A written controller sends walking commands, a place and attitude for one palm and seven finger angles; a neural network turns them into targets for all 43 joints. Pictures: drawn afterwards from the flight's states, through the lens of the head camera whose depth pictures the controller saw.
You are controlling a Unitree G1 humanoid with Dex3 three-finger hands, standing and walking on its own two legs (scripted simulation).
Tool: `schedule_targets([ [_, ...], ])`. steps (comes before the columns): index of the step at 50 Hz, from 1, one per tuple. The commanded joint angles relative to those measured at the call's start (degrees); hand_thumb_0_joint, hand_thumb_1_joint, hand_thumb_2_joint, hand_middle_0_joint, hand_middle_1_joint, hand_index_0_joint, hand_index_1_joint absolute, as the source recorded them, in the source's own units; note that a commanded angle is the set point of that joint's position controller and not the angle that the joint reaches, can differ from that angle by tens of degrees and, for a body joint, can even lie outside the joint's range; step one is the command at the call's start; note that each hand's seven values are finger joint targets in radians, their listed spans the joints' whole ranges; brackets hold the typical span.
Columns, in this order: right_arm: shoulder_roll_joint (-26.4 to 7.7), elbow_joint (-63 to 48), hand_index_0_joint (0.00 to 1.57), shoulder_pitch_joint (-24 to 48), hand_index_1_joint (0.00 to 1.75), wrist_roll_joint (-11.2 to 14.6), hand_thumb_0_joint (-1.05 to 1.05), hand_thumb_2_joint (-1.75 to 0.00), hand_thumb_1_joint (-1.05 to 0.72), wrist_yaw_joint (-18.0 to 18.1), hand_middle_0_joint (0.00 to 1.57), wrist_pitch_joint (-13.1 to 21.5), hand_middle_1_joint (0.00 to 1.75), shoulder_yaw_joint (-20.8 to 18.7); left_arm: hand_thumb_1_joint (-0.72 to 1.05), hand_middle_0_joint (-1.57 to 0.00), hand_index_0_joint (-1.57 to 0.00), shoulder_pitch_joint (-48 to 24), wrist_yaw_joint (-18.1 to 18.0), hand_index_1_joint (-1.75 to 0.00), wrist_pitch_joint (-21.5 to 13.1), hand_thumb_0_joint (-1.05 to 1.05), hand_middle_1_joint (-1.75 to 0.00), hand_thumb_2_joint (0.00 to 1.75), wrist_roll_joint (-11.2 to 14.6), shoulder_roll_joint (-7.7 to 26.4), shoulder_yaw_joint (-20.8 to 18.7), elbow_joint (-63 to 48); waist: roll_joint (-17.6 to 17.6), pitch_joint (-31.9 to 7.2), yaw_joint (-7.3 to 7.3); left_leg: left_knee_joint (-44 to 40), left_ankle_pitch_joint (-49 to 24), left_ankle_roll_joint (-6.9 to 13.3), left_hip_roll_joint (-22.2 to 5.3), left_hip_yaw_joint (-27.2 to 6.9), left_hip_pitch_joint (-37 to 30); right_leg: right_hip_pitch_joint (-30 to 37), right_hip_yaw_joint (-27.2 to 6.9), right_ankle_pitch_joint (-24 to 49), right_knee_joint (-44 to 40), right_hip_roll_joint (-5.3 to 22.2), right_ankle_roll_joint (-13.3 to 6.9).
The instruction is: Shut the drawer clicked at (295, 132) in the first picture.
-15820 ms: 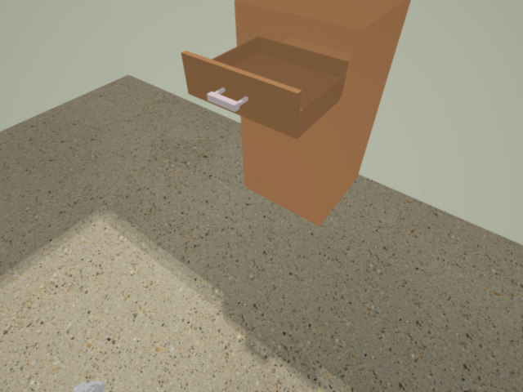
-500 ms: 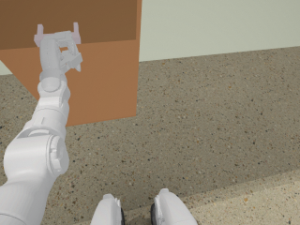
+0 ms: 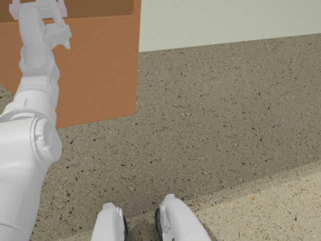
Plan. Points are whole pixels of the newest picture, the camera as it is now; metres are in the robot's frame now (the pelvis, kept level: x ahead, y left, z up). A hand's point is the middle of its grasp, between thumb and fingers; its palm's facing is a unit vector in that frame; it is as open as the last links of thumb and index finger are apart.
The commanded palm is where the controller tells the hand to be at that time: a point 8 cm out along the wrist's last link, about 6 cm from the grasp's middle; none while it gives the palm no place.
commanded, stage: push the drawer shut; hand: left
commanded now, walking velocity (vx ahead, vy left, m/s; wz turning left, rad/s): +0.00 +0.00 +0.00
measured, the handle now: (39, 3) +0.66 +0.18 +0.10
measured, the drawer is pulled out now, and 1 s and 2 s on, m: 0.00 0.00 0.00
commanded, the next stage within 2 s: pull the fist back off the drawer in 0.22 s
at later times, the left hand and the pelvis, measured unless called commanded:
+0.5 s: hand (65, 27) +0.59 +0.12 +0.10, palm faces +0.10 -0.99 -0.05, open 3.3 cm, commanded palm +0.59 +0.15 +0.09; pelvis -0.02 +0.00 -0.01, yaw +0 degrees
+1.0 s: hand (63, 32) +0.58 +0.13 +0.09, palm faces +0.10 -0.99 -0.04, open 3.3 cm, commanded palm +0.55 +0.16 +0.09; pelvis +0.02 +0.00 +0.01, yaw -1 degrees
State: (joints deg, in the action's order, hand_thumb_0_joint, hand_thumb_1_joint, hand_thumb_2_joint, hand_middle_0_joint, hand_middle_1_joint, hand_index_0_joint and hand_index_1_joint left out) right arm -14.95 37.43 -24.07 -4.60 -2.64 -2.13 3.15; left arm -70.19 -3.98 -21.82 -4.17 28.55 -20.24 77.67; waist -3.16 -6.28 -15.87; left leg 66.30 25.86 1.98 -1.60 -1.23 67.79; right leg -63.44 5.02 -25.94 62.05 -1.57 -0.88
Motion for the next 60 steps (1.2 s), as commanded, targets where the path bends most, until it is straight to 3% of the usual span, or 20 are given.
schedule_targets([
  [1,-11.48,-0.84,0.20,-14.10,0.30,-0.12,0.00,-0.90,-0.90,0.61,0.20,-0.11,0.30,-3.37,0.90,-1.40,-1.40,-38.28,-0.79,-1.60,-2.97,0.00,-1.60,0.90,-0.43,13.76,-0.44,-14.33,-10.53,-30.94,-4.55,-6.15,-14.84,0.25,-0.21,-5.34,-29.59,4.41,-2.47,8.69,-8.33,-1.81,-0.28],
  [8,-11.82,-0.44,0.20,-13.83,0.30,0.06,0.00,-0.90,-0.90,1.00,0.20,0.45,0.30,-3.01,0.90,-1.40,-1.40,-42.80,-1.65,-1.60,-2.05,0.00,-1.60,0.90,-0.57,12.83,1.91,-14.00,-11.88,-27.94,-6.86,-6.82,-7.17,0.45,-0.35,-6.02,-27.37,0.28,-2.63,3.90,-8.91,-1.72,-0.23],
  [13,-11.90,-0.04,0.20,-13.88,0.30,0.16,0.00,-0.90,-0.90,1.37,0.20,1.60,0.30,-2.58,0.90,-1.40,-1.40,-44.88,-1.57,-1.60,-1.61,0.00,-1.60,0.90,-0.29,13.14,2.90,-15.02,-13.47,-29.55,-7.65,-6.90,-5.88,0.58,-0.57,-6.01,-27.70,0.26,-2.82,3.26,-8.97,-1.66,-0.11],
  [15,-12.19,0.12,0.20,-14.13,0.30,0.22,0.00,-0.90,-0.90,1.53,0.20,2.05,0.30,-2.50,0.90,-1.40,-1.40,-45.96,-1.32,-1.60,-1.76,0.00,-1.60,0.90,-0.20,14.22,2.70,-16.04,-14.70,-31.47,-7.64,-7.11,-6.48,0.42,-0.68,-6.44,-29.22,0.23,-2.74,3.60,-8.87,-1.59,-0.17],
  [19,-12.13,0.07,0.20,-14.21,0.30,0.22,0.00,-0.90,-0.90,1.39,0.20,2.72,0.30,-2.35,0.90,-1.40,-1.40,-45.22,-1.18,-1.60,-1.26,0.00,-1.60,0.90,0.00,13.97,2.46,-14.60,-14.57,-30.28,-7.30,-7.40,-5.48,0.38,-0.56,-6.68,-28.72,0.17,-2.42,2.97,-8.85,-1.73,-0.41],
  [23,-12.35,-0.38,0.20,-14.17,0.30,0.01,0.00,-0.90,-0.90,1.21,0.20,2.76,0.30,-2.28,0.90,-1.40,-1.40,-44.34,-1.59,-1.60,-1.07,0.00,-1.60,0.90,-0.04,16.18,0.24,-14.24,-12.20,-30.14,-6.61,-6.98,-4.07,0.57,-0.37,-6.19,-25.86,2.10,-2.72,2.17,-9.03,-1.67,-0.30],
  [26,-12.24,-0.73,0.20,-14.11,0.30,-0.08,0.00,-0.90,-0.90,0.70,0.20,2.70,0.30,-2.41,0.90,-1.40,-1.40,-43.63,-1.30,-1.60,-1.30,0.00,-1.60,0.90,-0.24,14.72,0.99,-14.25,-13.69,-30.14,-6.02,-7.12,-4.78,0.24,-0.40,-6.55,-27.15,0.96,-2.29,2.60,-8.53,-1.66,-0.49],
  [30,-12.18,-1.27,0.20,-14.28,0.30,-0.13,0.00,-0.90,-0.90,0.08,0.20,2.56,0.30,-2.67,0.90,-1.40,-1.40,-40.72,-0.85,-1.60,-1.51,0.00,-1.60,0.90,0.13,13.52,0.54,-14.69,-12.32,-31.17,-4.88,-7.05,-5.65,0.32,-0.34,-6.27,-27.30,2.48,-2.38,3.11,-8.50,-1.77,-0.50],
  [33,-11.95,-1.70,0.20,-14.26,0.30,0.04,0.00,-0.90,-0.90,-0.06,0.20,2.17,0.30,-2.87,0.90,-1.40,-1.40,-36.90,-0.45,-1.60,-1.66,0.00,-1.60,0.90,0.79,15.66,-2.01,-15.81,-9.91,-32.11,-2.98,-6.73,-7.46,0.52,-0.18,-4.74,-25.59,7.28,-3.21,4.27,-9.31,-1.86,-0.47],
  [36,-11.56,-2.05,0.20,-14.15,0.30,0.19,0.00,-0.90,-0.90,-0.38,0.20,1.67,0.30,-3.15,0.90,-1.40,-1.40,-33.27,0.34,-1.60,-1.92,0.00,-1.60,0.90,1.29,12.89,-0.79,-17.49,-10.56,-32.18,-1.94,-7.54,-10.17,0.27,-0.35,-4.78,-28.20,7.61,-2.63,6.10,-9.24,-2.01,-0.57],
  [39,-11.50,-2.62,0.20,-13.91,0.30,0.36,0.00,-0.90,-0.90,-0.63,0.20,1.05,0.30,-3.64,0.90,-1.40,-1.40,-27.60,0.37,-1.60,-2.39,0.00,-1.60,0.90,1.86,13.16,-2.46,-19.42,-10.14,-34.11,0.15,-8.02,-13.39,0.04,-0.38,-4.37,-30.62,9.98,-2.58,8.37,-9.27,-2.23,-0.76],
  [42,-11.05,-2.66,0.20,-13.67,0.30,0.71,0.00,-0.90,-0.90,-0.77,0.20,0.33,0.30,-3.79,0.90,-1.40,-1.40,-22.57,0.76,-1.60,-1.74,0.00,-1.60,0.90,2.27,10.45,-1.12,-18.28,-7.22,-30.64,0.51,-8.71,-14.03,0.17,-0.28,-3.30,-29.09,12.15,-2.69,9.78,-10.34,-2.28,-0.47],
  [44,-11.08,-3.17,0.20,-13.69,0.30,0.78,0.00,-0.90,-0.90,-0.71,0.20,-0.13,0.30,-4.04,0.90,-1.40,-1.40,-18.23,0.80,-1.60,-1.53,0.00,-1.60,0.90,2.63,11.30,-2.91,-18.44,-5.92,-30.26,1.77,-9.15,-15.57,0.32,0.00,-2.32,-28.45,15.20,-3.04,12.31,-10.68,-2.34,-0.50],
  [46,-10.52,-3.66,0.20,-13.14,0.30,1.14,0.00,-0.90,-0.90,-0.78,0.20,-0.60,0.30,-4.18,0.90,-1.40,-1.40,-16.08,1.39,-1.60,-1.48,0.00,-1.60,0.90,3.41,7.17,-0.21,-19.45,-5.12,-29.28,1.88,-9.59,-17.21,0.23,0.14,-1.94,-29.09,15.93,-2.99,14.52,-10.99,-2.30,-0.45],
  [50,-10.32,-2.96,0.20,-12.88,0.30,1.24,0.00,-0.90,-0.90,-0.65,0.20,-1.03,0.30,-4.85,0.90,-1.40,-1.40,-17.48,1.57,-1.60,-3.62,0.00,-1.60,0.90,4.35,5.35,0.56,-22.52,-5.10,-28.27,0.97,-9.24,-21.21,0.04,-0.03,-2.06,-32.19,14.80,-2.99,18.18,-10.65,-2.35,-0.32],
  [53,-10.12,-2.54,0.20,-12.84,0.30,1.15,0.00,-0.90,-0.90,-0.70,0.20,-1.34,0.30,-5.22,0.90,-1.40,-1.40,-16.57,1.45,-1.60,-5.08,0.00,-1.60,0.90,4.35,5.34,-0.01,-22.97,-4.63,-28.64,1.66,-8.90,-24.23,-0.19,0.16,-2.10,-33.16,15.92,-3.02,20.91,-10.04,-2.23,-0.35],
  [54,-9.90,-2.62,0.20,-12.64,0.30,0.97,0.00,-0.90,-0.90,-0.82,0.20,-1.33,0.30,-5.33,0.90,-1.40,-1.40,-17.89,1.58,-1.60,-6.02,0.00,-1.60,0.90,4.32,3.51,1.79,-25.85,-8.04,-30.36,1.72,-8.61,-27.26,-0.46,0.04,-2.33,-36.64,14.62,-2.89,22.36,-9.40,-2.17,-0.53],
  [56,-9.81,-2.05,0.20,-12.40,0.30,0.89,0.00,-0.90,-0.90,-1.07,0.20,-1.78,0.30,-5.68,0.90,-1.40,-1.40,-15.87,1.42,-1.60,-6.46,0.00,-1.60,0.90,4.10,2.41,2.05,-25.75,-9.14,-31.50,2.25,-8.00,-31.67,-1.00,-0.28,-2.70,-39.61,13.55,-2.52,23.82,-9.11,-2.11,-0.55],
  [59,-10.04,-5.63,0.20,-11.53,0.30,1.86,0.00,-0.90,-0.90,-1.32,0.20,-2.83,0.30,-6.31,0.90,-1.40,-1.40,-0.73,2.24,-1.60,-5.38,0.00,-1.60,0.90,5.76,5.75,-1.49,-34.77,-9.86,-40.86,7.97,-9.94,-42.45,-1.36,0.02,-1.69,-45.69,24.19,-2.97,32.63,-9.76,-2.31,-0.82],
  [60,-9.29,-6.63,0.20,-10.51,0.30,2.46,0.00,-0.90,-0.90,-1.45,0.20,-2.97,0.30,-6.26,0.90,-1.40,-1.40,2.81,2.73,-1.60,-4.49,0.00,-1.60,0.90,6.54,3.82,-0.09,-38.79,-10.53,-42.07,8.74,-10.83,-45.55,-1.46,0.07,-1.21,-47.51,27.03,-3.00,35.80,-10.59,-2.16,-0.70],
])
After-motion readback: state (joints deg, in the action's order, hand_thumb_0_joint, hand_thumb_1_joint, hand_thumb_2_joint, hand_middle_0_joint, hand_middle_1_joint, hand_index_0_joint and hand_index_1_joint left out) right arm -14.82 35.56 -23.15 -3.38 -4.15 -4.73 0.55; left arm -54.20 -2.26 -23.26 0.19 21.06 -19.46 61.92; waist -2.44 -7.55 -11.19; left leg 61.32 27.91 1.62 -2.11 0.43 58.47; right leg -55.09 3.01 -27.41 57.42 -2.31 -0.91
